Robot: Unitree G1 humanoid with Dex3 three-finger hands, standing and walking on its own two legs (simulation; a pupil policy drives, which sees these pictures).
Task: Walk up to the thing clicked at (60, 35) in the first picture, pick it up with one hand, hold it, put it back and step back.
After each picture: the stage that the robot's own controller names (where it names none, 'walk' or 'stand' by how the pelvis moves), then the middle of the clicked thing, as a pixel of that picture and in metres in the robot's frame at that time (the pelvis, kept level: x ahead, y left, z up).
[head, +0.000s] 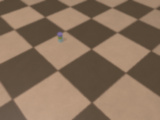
stand; (60, 37) +1.62 +0.33 -0.72
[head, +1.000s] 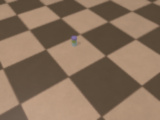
walk; (74, 41) +1.50 +0.25 -0.72
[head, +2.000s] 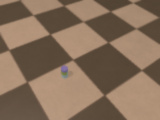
walk; (64, 72) +0.94 +0.24 -0.70
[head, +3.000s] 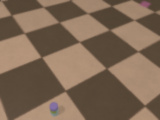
walk; (54, 109) +0.61 +0.24 -0.70
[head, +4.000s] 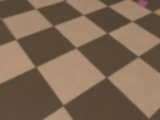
stand; out of the picture +0.44 +0.21 -0.71
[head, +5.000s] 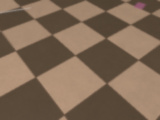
stand; out of the picture +0.40 +0.24 -0.72
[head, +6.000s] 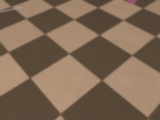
stand; out of the picture +0.39 +0.27 -0.72
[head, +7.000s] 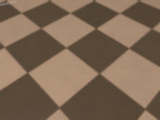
stand; out of the picture +0.40 +0.27 -0.72
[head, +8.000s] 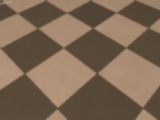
stand; out of the picture +0.39 +0.28 -0.72
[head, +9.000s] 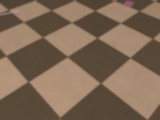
stand; out of the picture +0.37 +0.26 -0.73
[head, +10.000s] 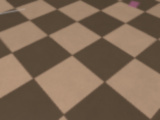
stand; out of the picture +0.40 +0.24 -0.73
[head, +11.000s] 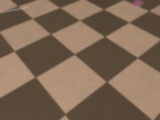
stand; out of the picture +0.40 +0.23 -0.73
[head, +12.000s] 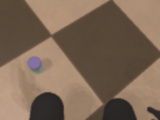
go down; (35, 65) +0.47 +0.25 -0.40
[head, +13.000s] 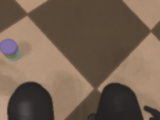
approach; (11, 50) +0.47 +0.30 -0.30
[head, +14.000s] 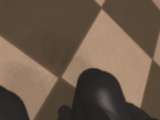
close in; out of the picture +0.43 +0.35 -0.22
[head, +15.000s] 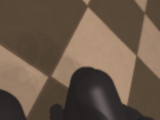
lift; out of the picture +0.42 +0.35 -0.22
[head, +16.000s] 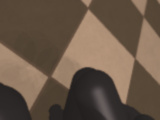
lift; out of the picture +0.40 +0.33 -0.23
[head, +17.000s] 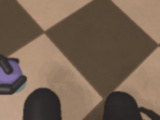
lift; (12, 78) +0.34 +0.26 -0.07
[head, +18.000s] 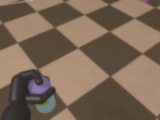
hold; (43, 95) +0.33 +0.16 +0.03
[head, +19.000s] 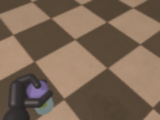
hold; (41, 98) +0.33 +0.17 -0.02
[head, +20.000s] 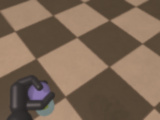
hold; (42, 99) +0.32 +0.17 -0.03
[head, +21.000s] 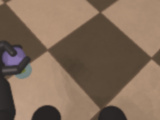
crouch; (18, 64) +0.42 +0.24 -0.09
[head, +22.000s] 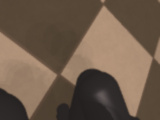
lower; out of the picture +0.41 +0.35 -0.23
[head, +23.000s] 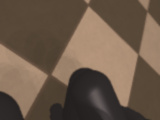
lower; out of the picture +0.40 +0.36 -0.23
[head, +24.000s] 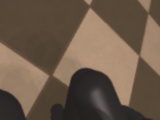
lower; out of the picture +0.40 +0.36 -0.23
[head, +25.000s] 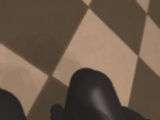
lower; out of the picture +0.40 +0.36 -0.23
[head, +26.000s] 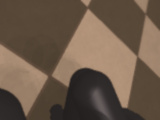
loosen; out of the picture +0.40 +0.36 -0.23
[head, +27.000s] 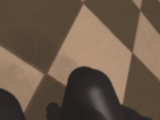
withdraw; out of the picture +0.39 +0.35 -0.22
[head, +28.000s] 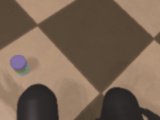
walk; (20, 65) +0.44 +0.30 -0.32
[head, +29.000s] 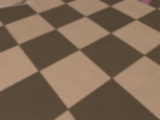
stand; out of the picture +0.38 +0.21 -0.66
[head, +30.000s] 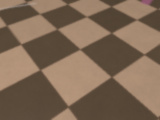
stand; out of the picture +0.41 +0.23 -0.67
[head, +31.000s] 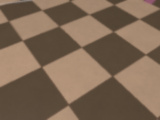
stand; out of the picture +0.41 +0.23 -0.68
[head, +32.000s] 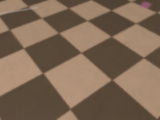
walk; out of the picture +0.42 +0.22 -0.72
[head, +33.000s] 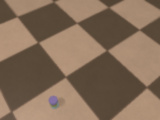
walk; (54, 102) +0.53 +0.24 -0.71
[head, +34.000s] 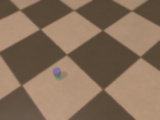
walk; (57, 74) +0.80 +0.30 -0.69
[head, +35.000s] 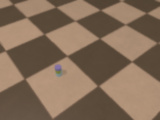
stand; (58, 70) +1.01 +0.28 -0.71
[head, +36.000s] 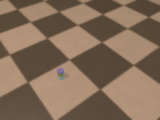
stand; (60, 74) +1.02 +0.26 -0.72
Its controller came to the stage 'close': yes
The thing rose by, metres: 0.70
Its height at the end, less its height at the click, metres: +0.00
